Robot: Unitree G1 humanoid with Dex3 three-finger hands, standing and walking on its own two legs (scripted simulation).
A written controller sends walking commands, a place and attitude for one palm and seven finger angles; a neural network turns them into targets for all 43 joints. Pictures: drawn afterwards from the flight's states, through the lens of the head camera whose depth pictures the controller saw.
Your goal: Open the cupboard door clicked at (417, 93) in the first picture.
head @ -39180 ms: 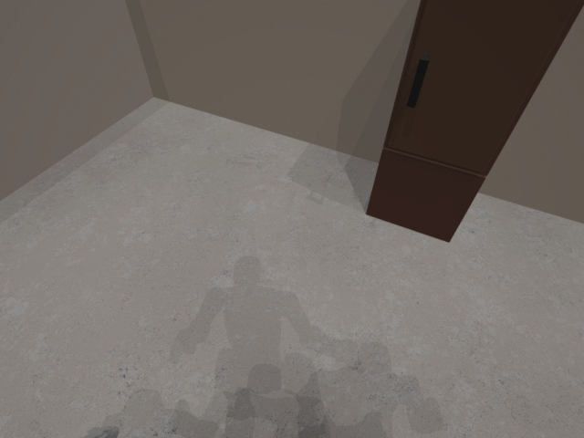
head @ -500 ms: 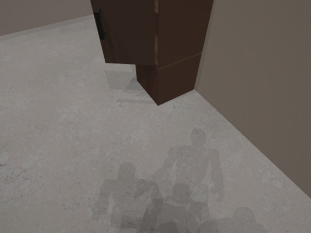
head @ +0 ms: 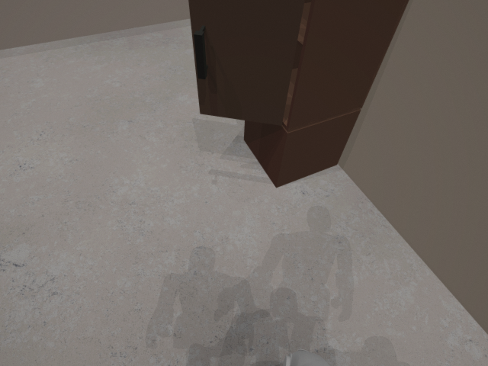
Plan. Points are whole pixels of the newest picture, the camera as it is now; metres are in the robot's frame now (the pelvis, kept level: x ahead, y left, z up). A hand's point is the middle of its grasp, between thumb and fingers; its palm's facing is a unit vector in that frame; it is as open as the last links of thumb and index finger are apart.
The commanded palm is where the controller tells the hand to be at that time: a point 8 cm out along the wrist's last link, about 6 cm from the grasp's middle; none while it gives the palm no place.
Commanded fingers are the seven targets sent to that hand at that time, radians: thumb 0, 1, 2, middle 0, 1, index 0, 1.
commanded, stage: take the last steps up to it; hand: left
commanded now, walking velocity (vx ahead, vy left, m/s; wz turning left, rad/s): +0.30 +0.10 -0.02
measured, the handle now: (202, 52) +1.02 +0.23 -0.05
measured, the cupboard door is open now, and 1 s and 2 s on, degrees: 54 54 54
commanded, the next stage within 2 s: come to a stop and stand still in 0.84 s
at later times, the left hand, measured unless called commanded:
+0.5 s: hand (139, 346) +0.16 +0.21 -0.16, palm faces +0.11 -0.98 -0.18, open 7.3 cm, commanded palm none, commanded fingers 0.00 0.90 0.90 -0.20 -0.30 -0.20 -0.30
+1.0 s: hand (158, 198) +0.50 +0.26 -0.16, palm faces -0.05 -0.98 -0.18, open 7.4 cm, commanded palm none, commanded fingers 0.00 0.90 0.90 -0.20 -0.30 -0.20 -0.30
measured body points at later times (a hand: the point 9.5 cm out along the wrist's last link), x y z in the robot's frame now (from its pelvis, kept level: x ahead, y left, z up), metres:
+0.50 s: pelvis +0.20 +0.03 +0.01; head +0.22 +0.04 +0.46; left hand +0.16 +0.26 -0.15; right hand +0.26 -0.21 -0.14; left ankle +0.28 +0.17 -0.70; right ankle +0.13 -0.10 -0.74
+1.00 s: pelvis +0.37 +0.09 +0.00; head +0.39 +0.09 +0.45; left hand +0.50 +0.31 -0.15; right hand +0.32 -0.13 -0.16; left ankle +0.32 +0.18 -0.74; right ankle +0.43 -0.02 -0.73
